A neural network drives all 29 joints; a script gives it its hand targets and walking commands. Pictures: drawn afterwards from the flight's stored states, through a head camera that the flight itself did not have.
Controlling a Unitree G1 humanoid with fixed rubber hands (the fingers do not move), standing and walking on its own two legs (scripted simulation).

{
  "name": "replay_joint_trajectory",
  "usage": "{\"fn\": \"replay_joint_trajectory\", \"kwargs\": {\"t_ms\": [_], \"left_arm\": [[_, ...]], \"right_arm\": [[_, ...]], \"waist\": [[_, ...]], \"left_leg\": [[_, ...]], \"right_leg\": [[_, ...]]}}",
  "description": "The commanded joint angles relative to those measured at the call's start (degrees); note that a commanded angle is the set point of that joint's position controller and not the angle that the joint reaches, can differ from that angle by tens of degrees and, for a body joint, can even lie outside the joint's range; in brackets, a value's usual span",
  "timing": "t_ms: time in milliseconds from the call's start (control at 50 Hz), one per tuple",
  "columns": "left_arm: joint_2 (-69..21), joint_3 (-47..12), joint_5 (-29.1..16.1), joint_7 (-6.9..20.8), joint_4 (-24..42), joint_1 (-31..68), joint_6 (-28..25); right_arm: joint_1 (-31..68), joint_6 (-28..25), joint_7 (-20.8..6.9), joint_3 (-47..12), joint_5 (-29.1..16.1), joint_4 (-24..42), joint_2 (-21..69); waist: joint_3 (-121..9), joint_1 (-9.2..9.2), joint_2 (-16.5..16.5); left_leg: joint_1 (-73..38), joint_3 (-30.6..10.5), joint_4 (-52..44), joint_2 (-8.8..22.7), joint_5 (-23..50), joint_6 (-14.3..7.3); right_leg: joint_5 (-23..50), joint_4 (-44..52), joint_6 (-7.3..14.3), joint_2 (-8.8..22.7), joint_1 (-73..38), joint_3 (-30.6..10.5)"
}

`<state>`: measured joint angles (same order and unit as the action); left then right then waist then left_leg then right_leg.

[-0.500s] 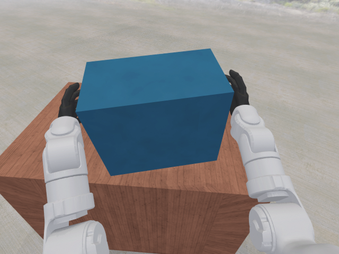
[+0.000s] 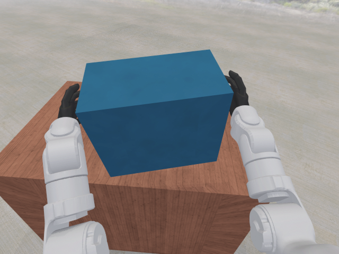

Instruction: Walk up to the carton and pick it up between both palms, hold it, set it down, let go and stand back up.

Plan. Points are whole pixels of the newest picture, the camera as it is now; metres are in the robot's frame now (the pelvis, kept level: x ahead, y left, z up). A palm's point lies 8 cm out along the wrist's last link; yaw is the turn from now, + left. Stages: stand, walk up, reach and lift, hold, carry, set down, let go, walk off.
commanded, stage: hold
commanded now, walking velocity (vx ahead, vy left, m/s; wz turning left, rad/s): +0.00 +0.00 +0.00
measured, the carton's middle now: (157, 116) +0.40 -0.01 +0.16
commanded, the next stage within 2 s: set down in 1.66 s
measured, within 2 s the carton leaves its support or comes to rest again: neither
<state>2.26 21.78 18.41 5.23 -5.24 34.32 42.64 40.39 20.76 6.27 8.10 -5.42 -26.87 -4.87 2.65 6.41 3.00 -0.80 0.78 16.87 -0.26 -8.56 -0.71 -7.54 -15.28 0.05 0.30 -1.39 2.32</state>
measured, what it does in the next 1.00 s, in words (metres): stands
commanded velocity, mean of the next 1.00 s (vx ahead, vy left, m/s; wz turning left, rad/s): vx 0.00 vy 0.00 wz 0.00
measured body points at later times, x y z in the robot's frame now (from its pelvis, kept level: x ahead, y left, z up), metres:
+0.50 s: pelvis +0.00 +0.00 +0.00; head -0.04 +0.02 +0.45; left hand +0.38 +0.18 +0.20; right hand +0.37 -0.19 +0.22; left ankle +0.02 +0.11 -0.75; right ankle +0.02 -0.12 -0.75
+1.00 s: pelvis +0.00 +0.00 +0.00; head -0.05 +0.02 +0.45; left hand +0.38 +0.18 +0.20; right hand +0.37 -0.19 +0.22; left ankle +0.02 +0.11 -0.75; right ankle +0.02 -0.12 -0.75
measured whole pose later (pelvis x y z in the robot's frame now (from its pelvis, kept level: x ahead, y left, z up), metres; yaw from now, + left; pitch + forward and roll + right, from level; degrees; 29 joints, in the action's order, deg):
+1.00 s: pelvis +0.00 +0.00 +0.00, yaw +0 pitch -9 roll +0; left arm 2.5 22.4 18.2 5.0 -7.3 36.1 42.0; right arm 41.7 20.6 6.1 9.4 -3.8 -27.9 -4.4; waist 2.2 6.6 2.8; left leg -0.3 0.7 17.3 -0.5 -8.3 -0.9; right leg -7.6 -16.0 0.0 0.5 -0.9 2.4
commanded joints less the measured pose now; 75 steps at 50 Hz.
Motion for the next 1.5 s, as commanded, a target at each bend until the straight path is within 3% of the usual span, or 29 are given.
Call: {"fn": "replay_joint_trajectory", "kwargs": {"t_ms": [0,20,80,140,160,200,260,320,400,440,540,580,620,700,820,860,920,960,1000,1040,1120,1140,1160,1220,1280,1320,1360,1460,1480], "left_arm": [[-19.3,-22.9,-9.6,9.6,7.5,34.4,-3.8],[-18.6,-21.8,-10.0,9.7,5.0,39.0,-4.5],[-21.0,-26.1,-11.2,9.2,11.7,34.1,-4.6],[-20.4,-25.3,-10.5,9.1,9.5,35.5,-4.9],[-21.3,-25.2,-9.3,9.1,9.7,31.8,-3.8],[-18.5,-21.5,-7.5,9.5,4.2,30.6,-2.3],[-21.2,-25.4,-10.7,9.7,11.6,31.5,-3.0],[-19.9,-24.1,-10.1,9.2,9.9,35.2,-4.1],[-18.3,-22.3,-9.6,9.0,7.1,34.6,-3.9],[-20.2,-23.9,-10.2,9.3,9.2,32.1,-3.4],[-21.1,-24.4,-10.9,9.2,9.0,37.5,-3.6],[-20.4,-25.3,-9.8,9.4,10.4,32.5,-3.2],[-18.3,-21.3,-9.3,9.8,3.6,35.8,-3.1],[-20.2,-23.7,-9.6,9.3,9.1,35.2,-4.3],[-19.5,-21.9,-9.8,9.6,4.7,39.0,-4.5],[-21.9,-24.3,-10.8,8.9,8.9,35.6,-4.5],[-19.7,-21.2,-8.6,9.2,2.1,36.1,-4.0],[-21.5,-24.0,-10.4,9.4,6.9,37.5,-4.8],[-19.7,-22.2,-9.1,9.3,4.7,36.3,-4.0],[-18.1,-19.0,-7.5,10.1,0.8,37.3,-3.5],[-22.0,-23.9,-9.6,9.1,7.5,37.0,-3.6],[-21.1,-23.3,-10.1,8.7,5.7,39.4,-4.2],[-22.1,-25.5,-10.4,8.5,10.4,36.0,-4.6],[-20.2,-22.6,-9.1,8.3,4.2,38.4,-4.7],[-19.4,-21.5,-8.4,9.0,5.1,34.8,-3.8],[-21.4,-23.9,-9.8,9.1,9.3,33.1,-3.7],[-19.8,-22.0,-9.4,9.0,5.2,35.9,-4.0],[-21.6,-25.5,-10.8,8.9,10.8,31.6,-4.0],[-19.9,-23.0,-9.3,9.0,7.1,32.5,-3.1]], "right_arm": [[30.8,-1.6,-9.2,-18.4,-6.0,11.8,21.9],[34.1,-1.6,-9.5,-16.9,-5.1,8.4,21.4],[29.9,-2.3,-8.6,-20.5,-6.8,15.3,22.9],[30.2,-2.1,-8.6,-19.5,-6.3,12.7,22.1],[27.3,-1.7,-8.4,-19.9,-6.7,13.3,21.9],[28.8,-0.2,-8.7,-18.7,-6.2,8.2,20.1],[29.9,-1.3,-8.2,-21.4,-8.4,16.5,21.5],[31.8,-1.1,-9.0,-18.7,-6.0,13.5,21.5],[30.0,-0.7,-10.0,-18.4,-5.6,10.0,21.6],[29.7,-1.2,-9.3,-20.0,-6.7,14.2,21.4],[33.3,-1.6,-9.1,-17.7,-5.8,12.8,20.9],[27.6,-1.4,-8.6,-19.5,-6.4,12.9,22.3],[31.7,-0.7,-9.1,-17.2,-5.1,8.7,20.4],[32.1,-2.0,-9.4,-20.3,-6.4,13.6,22.9],[35.0,-2.2,-10.1,-15.9,-3.3,8.7,22.3],[33.6,-3.0,-9.7,-18.8,-5.7,14.0,23.5],[33.1,-1.8,-9.9,-16.3,-3.9,8.2,21.6],[32.6,-2.5,-9.7,-17.4,-4.1,10.1,23.6],[32.1,-1.5,-9.2,-17.1,-4.7,8.2,22.8],[32.2,-0.9,-9.9,-15.1,-3.4,3.4,20.6],[33.6,-2.5,-9.9,-17.4,-5.5,10.9,22.6],[35.6,-2.6,-10.1,-16.8,-5.5,8.8,21.9],[32.8,-3.2,-9.5,-19.8,-6.4,14.0,23.6],[32.7,-2.1,-10.2,-15.9,-4.3,5.9,21.1],[31.2,-1.6,-10.2,-17.0,-4.6,7.7,21.7],[30.0,-2.0,-9.7,-19.7,-6.4,12.3,23.2],[33.7,-2.0,-9.6,-17.8,-5.0,10.1,21.5],[29.5,-2.2,-8.2,-20.5,-7.1,15.1,21.6],[30.9,-1.4,-8.3,-18.8,-6.7,12.1,20.5]], "waist": [[-19.1,0.6,-4.0],[-18.6,0.18,-2.8],[-25.3,1.68,-3.4],[-21.5,1.47,-4.3],[-19.4,1.66,-5.0],[-13.9,-0.03,-3.8],[-21.9,0.89,-2.8],[-19.0,0.65,-2.9],[-17.9,-0.61,-2.6],[-22.7,0.54,-2.8],[-20.5,1.62,-4.1],[-21.4,1.91,-3.4],[-17.9,0.75,-2.7],[-22.7,0.38,-3.0],[-20.2,0.17,-2.1],[-23.9,0.1,-3.0],[-17.9,0.37,-2.9],[-22.0,1.51,-2.6],[-19.4,1.07,-2.3],[-13.8,-0.38,-2.6],[-22.4,1.28,-5.8],[-21.1,0.59,-5.0],[-24.9,1.24,-3.4],[-15.6,0.57,-4.9],[-17.9,-0.67,-2.6],[-21.8,0.17,-2.8],[-19.3,0.48,-1.3],[-22.6,1.06,-4.0],[-17.9,0.75,-4.1]], "left_leg": [[0.8,1.3,-2.5,-1.6,6.6,1.3],[1.3,1.6,-2.9,-1.5,4.3,1.2],[-3.6,0.9,-0.7,-1.8,13.6,2.0],[-1.4,1.0,-1.5,-1.6,9.4,2.2],[-3.1,0.9,-1.1,-1.5,13.6,2.3],[-0.5,1.5,-1.7,-1.4,10.2,2.1],[-4.3,1.1,-0.3,-1.3,15.5,2.3],[-1.1,1.5,-2.0,-1.2,8.3,1.8],[0.3,1.3,-3.0,-1.1,7.8,1.2],[-1.7,0.9,-1.4,-1.5,11.6,1.4],[-2.3,1.4,-1.7,-1.1,8.3,2.2],[-3.7,1.4,-0.4,-1.8,13.3,2.0],[0.3,1.5,-2.5,-1.5,6.0,1.4],[-1.4,1.5,-1.4,-2.2,10.7,1.1],[1.4,2.0,-3.8,-1.4,1.7,0.9],[-2.4,1.8,-1.1,-1.4,12.1,1.7],[-0.8,1.6,-2.6,-1.4,3.7,0.7],[-0.5,1.4,-2.1,-1.6,5.9,1.0],[-1.6,1.7,-1.9,-1.7,8.9,1.5],[3.1,2.1,-4.6,-1.4,0.7,0.6],[-3.8,1.9,-1.0,-1.4,11.6,2.4],[-2.5,1.8,-1.4,-1.4,10.5,2.4],[-5.8,1.2,0.3,-1.3,13.9,2.0],[-0.1,1.4,-3.2,-0.9,5.7,1.8],[1.5,1.4,-3.3,-1.1,3.5,0.8],[-1.6,1.4,-1.8,-1.3,10.2,1.0],[-1.5,1.1,-1.9,-1.1,7.9,1.0],[-4.5,1.0,0.5,-1.7,16.1,2.5],[-1.6,1.1,-0.9,-1.4,11.6,2.1]], "right_leg": [[8.8,0.6,-1.4,-1.2,-7.7,0.3],[6.3,0.1,-1.4,-1.0,-5.6,0.8],[15.3,-0.9,-1.3,-1.8,-8.8,0.7],[10.5,-0.1,-1.0,-1.6,-6.8,0.7],[13.2,-0.2,-1.1,-2.1,-6.8,0.8],[7.8,0.9,-1.2,-2.2,-3.7,1.4],[14.3,-0.2,-1.1,-2.3,-7.4,1.0],[6.6,0.7,-0.7,-2.3,-4.8,1.3],[7.9,0.5,-0.8,-1.9,-5.1,0.9],[12.7,-0.4,-1.4,-2.1,-8.8,0.7],[6.3,0.8,-0.5,-2.1,-3.8,1.4],[14.2,0.2,-1.3,-2.3,-7.6,0.8],[7.0,0.7,-1.3,-1.8,-5.8,1.0],[13.2,-0.5,-1.5,-1.3,-7.7,0.7],[1.4,0.7,-0.8,-1.7,-4.6,1.3],[10.7,-0.3,-1.0,-2.2,-7.0,1.3],[2.7,1.1,-1.3,-1.5,-3.5,0.7],[6.2,0.4,-1.2,-1.4,-5.4,0.4],[9.3,0.7,-1.7,-1.9,-5.4,0.7],[0.5,1.7,-1.4,-1.2,-3.8,0.6],[7.0,0.2,-0.7,-2.4,-4.2,1.0],[5.8,0.4,-0.8,-2.0,-3.1,1.4],[11.6,0.0,-1.1,-2.5,-6.6,1.5],[2.0,1.4,-0.7,-1.9,-1.9,1.5],[3.6,0.9,-1.2,-1.8,-5.7,1.0],[11.0,0.0,-1.3,-2.0,-8.4,0.7],[8.1,0.6,-1.2,-1.5,-5.4,0.7],[13.7,-0.3,-0.9,-2.5,-7.0,1.1],[9.8,0.6,-0.9,-2.2,-5.6,1.0]]}}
